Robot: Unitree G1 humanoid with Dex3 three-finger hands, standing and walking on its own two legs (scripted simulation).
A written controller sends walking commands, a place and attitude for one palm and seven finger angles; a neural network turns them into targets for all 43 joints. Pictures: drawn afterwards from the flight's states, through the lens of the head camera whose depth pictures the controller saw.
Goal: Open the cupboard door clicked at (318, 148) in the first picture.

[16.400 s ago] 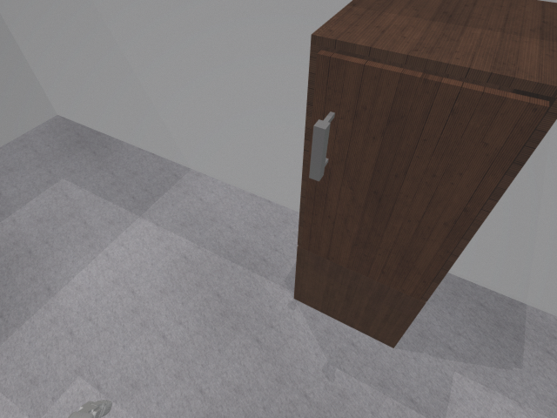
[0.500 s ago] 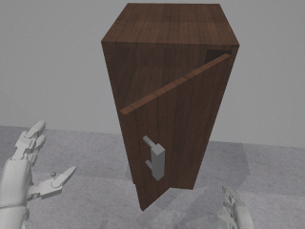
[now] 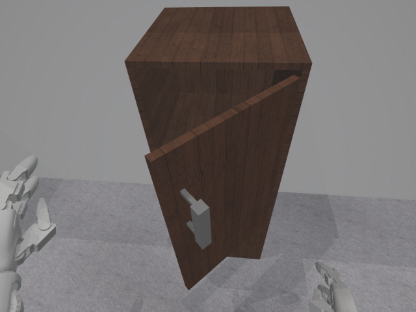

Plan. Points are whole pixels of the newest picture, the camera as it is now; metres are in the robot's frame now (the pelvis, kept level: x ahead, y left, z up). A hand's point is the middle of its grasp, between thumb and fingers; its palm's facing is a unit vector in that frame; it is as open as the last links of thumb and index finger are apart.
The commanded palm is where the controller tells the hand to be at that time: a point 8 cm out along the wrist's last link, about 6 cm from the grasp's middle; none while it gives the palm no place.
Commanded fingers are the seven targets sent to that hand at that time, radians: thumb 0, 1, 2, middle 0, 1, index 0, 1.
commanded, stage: draw the hand back to the body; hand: left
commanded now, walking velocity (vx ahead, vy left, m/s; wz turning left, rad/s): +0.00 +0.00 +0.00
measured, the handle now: (195, 218) +0.28 +0.07 +0.04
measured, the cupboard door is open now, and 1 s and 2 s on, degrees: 46 46 46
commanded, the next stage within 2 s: step back with the hand held close in 0.08 s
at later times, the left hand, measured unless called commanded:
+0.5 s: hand (37, 241) +0.17 +0.27 +0.15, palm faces +0.33 -0.79 -0.51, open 7.4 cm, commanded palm +0.11 +0.31 +0.17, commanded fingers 0.00 0.90 0.90 -0.20 -0.30 -0.20 -0.30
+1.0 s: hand out of the picture +0.03 +0.33 +0.15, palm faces +0.49 -0.75 -0.43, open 7.4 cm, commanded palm -0.02 +0.37 +0.17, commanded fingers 0.00 0.90 0.90 -0.20 -0.30 -0.20 -0.30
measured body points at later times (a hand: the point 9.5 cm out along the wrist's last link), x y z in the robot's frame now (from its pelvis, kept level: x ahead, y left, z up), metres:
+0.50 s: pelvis -0.03 +0.01 +0.00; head -0.02 +0.00 +0.45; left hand +0.14 +0.31 +0.17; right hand +0.16 -0.23 -0.08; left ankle +0.01 +0.14 -0.74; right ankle -0.07 -0.11 -0.74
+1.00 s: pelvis -0.14 +0.06 -0.02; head -0.13 +0.07 +0.43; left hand +0.00 +0.37 +0.18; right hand +0.03 -0.17 -0.11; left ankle -0.03 +0.14 -0.74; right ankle -0.07 -0.11 -0.74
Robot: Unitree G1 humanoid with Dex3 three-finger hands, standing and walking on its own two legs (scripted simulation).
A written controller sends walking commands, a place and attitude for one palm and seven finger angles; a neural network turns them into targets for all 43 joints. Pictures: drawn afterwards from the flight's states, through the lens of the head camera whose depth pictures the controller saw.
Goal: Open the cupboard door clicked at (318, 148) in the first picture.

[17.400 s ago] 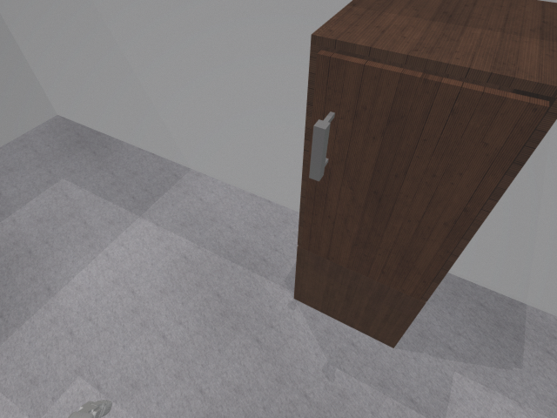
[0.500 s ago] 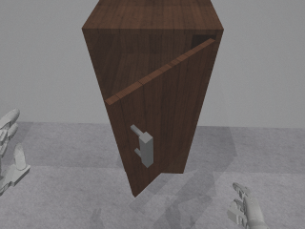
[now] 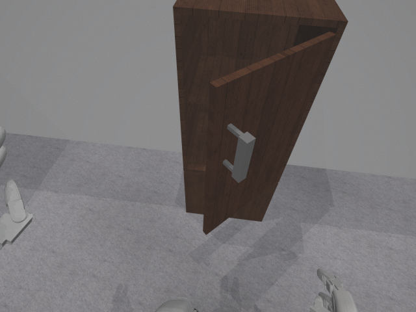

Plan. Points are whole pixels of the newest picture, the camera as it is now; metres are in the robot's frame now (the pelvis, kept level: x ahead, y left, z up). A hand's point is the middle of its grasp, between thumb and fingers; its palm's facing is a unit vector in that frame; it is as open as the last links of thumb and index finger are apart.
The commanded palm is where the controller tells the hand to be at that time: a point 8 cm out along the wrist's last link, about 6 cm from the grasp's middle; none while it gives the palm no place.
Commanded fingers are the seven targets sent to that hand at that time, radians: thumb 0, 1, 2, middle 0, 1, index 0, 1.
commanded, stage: step back with the hand held close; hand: left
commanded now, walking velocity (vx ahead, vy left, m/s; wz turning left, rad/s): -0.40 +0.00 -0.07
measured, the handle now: (235, 153) +0.43 -0.02 +0.06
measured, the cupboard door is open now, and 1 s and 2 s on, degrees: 46 46 46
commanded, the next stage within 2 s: stop stepping back and stand still in 0.12 s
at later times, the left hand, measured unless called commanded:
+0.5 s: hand out of the picture +0.14 +0.28 +0.17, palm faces +0.37 -0.85 -0.37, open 7.4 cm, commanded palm +0.06 +0.32 +0.20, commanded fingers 0.00 0.90 0.90 -0.20 -0.30 -0.20 -0.30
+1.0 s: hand out of the picture +0.10 +0.27 +0.19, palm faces +0.36 -0.84 -0.40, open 7.4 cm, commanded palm +0.05 +0.32 +0.20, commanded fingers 0.00 0.90 0.90 -0.20 -0.30 -0.20 -0.30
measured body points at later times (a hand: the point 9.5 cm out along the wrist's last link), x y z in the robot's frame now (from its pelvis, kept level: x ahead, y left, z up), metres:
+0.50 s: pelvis -0.10 +0.03 +0.01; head -0.10 +0.06 +0.46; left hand +0.11 +0.33 +0.19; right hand +0.04 -0.22 -0.07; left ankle -0.01 +0.10 -0.72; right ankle -0.17 -0.10 -0.71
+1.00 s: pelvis -0.12 +0.04 +0.01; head -0.14 +0.04 +0.46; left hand +0.08 +0.31 +0.21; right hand -0.02 -0.24 -0.08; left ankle -0.08 +0.18 -0.72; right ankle -0.16 -0.03 -0.72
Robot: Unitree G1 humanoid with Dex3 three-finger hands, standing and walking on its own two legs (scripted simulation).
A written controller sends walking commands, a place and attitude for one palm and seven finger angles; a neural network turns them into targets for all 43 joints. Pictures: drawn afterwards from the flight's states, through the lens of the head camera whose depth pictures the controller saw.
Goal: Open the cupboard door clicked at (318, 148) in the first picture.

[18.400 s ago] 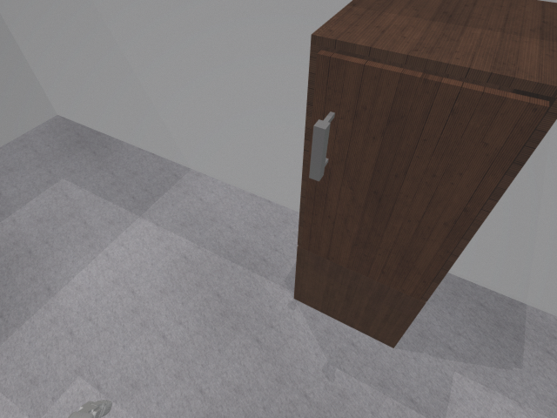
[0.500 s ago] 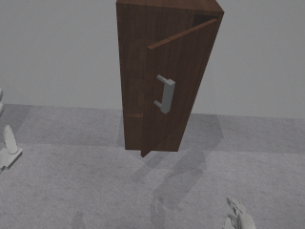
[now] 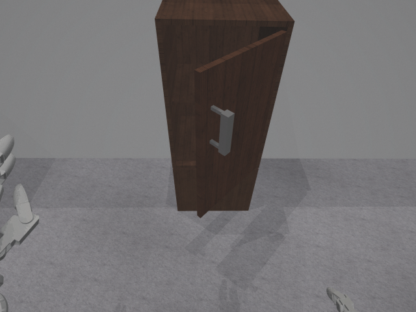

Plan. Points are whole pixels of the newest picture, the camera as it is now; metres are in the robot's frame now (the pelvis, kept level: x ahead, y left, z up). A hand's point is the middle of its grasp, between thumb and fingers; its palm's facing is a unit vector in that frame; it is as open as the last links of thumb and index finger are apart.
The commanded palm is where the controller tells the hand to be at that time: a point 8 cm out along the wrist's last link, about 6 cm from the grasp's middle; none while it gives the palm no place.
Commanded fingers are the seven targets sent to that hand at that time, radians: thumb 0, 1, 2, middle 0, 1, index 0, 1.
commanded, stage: stop stepping back and stand still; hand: left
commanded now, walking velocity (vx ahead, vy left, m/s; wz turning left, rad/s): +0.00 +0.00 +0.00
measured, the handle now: (219, 130) +0.55 +0.00 +0.05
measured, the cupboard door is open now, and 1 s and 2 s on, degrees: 46 46 46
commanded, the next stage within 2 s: let the arm hang, fingers relaxed in 0.74 s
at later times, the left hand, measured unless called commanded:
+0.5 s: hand out of the picture +0.19 +0.30 +0.16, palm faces +0.40 -0.79 -0.47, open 7.4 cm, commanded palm +0.13 +0.34 +0.18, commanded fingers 0.00 0.90 0.90 -0.20 -0.30 -0.20 -0.30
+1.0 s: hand (53, 307) +0.15 +0.30 -0.05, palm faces +0.07 -0.89 -0.44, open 7.4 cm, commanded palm none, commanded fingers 0.00 0.90 0.90 -0.20 -0.30 -0.20 -0.30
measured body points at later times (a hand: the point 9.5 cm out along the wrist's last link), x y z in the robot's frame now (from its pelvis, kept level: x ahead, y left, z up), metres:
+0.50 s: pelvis -0.01 +0.04 +0.01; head +0.00 +0.04 +0.46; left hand +0.16 +0.34 +0.19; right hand +0.16 -0.19 -0.07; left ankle +0.02 +0.14 -0.73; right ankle -0.04 -0.07 -0.73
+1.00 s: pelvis -0.03 +0.04 +0.00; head -0.02 +0.01 +0.45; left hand +0.14 +0.34 -0.03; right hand +0.12 -0.22 -0.13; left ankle +0.03 +0.14 -0.73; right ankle -0.04 -0.07 -0.73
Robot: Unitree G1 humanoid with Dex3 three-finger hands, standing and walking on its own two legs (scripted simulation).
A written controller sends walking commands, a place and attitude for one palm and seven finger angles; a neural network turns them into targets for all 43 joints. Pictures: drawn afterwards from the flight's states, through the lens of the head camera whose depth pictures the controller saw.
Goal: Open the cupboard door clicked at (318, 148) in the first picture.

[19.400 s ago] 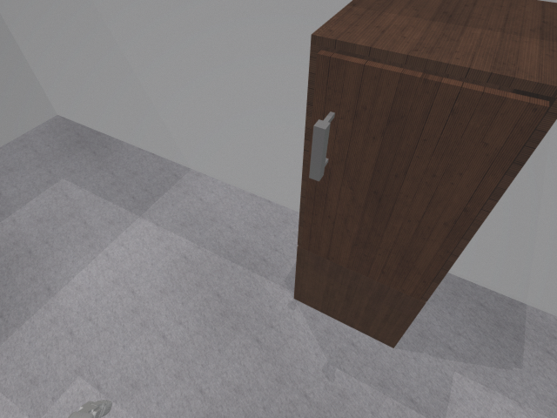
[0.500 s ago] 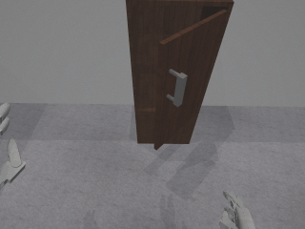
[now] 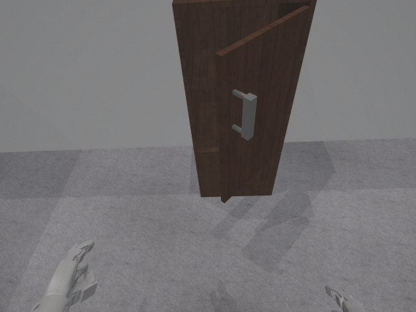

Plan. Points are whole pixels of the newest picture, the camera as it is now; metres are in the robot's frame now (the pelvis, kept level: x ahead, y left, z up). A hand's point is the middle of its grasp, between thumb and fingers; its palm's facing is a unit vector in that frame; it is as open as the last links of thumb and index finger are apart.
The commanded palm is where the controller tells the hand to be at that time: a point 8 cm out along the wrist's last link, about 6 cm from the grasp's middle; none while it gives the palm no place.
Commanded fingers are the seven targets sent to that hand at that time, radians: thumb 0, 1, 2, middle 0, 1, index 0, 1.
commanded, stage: let the arm hang, fingers relaxed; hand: left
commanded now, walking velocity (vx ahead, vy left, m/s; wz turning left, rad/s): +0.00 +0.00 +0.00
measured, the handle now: (242, 114) +0.58 -0.06 +0.05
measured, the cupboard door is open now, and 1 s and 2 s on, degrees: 46 46 46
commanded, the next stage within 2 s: look to check the result in 0.94 s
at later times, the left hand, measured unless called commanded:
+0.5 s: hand out of the picture -0.07 +0.15 -0.16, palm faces +0.07 -0.97 -0.21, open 7.3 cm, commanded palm none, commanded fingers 0.00 0.90 0.90 -0.20 -0.30 -0.20 -0.30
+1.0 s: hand out of the picture +0.01 +0.14 -0.17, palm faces +0.07 -0.98 -0.18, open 7.3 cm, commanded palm none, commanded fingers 0.00 0.90 0.90 -0.20 -0.30 -0.20 -0.30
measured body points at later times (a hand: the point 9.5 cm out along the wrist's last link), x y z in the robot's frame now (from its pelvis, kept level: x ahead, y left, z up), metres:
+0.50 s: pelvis +0.01 -0.01 +0.01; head +0.02 -0.03 +0.46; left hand -0.07 +0.21 -0.14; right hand -0.03 -0.21 -0.16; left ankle +0.06 +0.10 -0.73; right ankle -0.01 -0.12 -0.73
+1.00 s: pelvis +0.02 -0.02 +0.01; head +0.04 -0.03 +0.46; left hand +0.01 +0.19 -0.15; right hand +0.01 -0.23 -0.16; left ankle +0.06 +0.10 -0.73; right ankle -0.01 -0.12 -0.73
